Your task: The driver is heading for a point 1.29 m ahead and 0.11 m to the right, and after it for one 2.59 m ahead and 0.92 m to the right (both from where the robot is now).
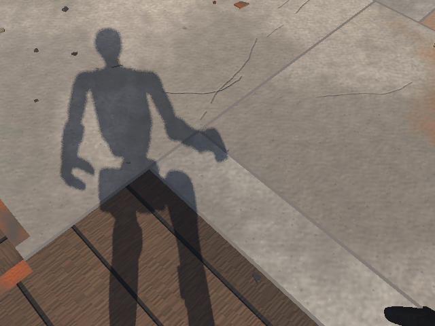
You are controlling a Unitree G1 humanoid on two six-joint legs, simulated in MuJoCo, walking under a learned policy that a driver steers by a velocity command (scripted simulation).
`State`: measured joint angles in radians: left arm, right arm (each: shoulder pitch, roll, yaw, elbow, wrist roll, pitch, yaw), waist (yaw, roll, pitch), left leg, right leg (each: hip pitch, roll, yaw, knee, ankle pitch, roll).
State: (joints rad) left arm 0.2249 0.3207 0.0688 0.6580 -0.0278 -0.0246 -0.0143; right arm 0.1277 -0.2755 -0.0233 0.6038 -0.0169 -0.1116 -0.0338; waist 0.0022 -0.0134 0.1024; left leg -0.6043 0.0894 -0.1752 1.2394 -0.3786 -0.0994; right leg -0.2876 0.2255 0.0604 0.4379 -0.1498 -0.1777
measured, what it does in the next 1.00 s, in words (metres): walks ahead: left foot, then right foot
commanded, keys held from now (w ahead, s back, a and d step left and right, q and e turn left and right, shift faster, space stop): e+shift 0.44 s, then q+shift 0.56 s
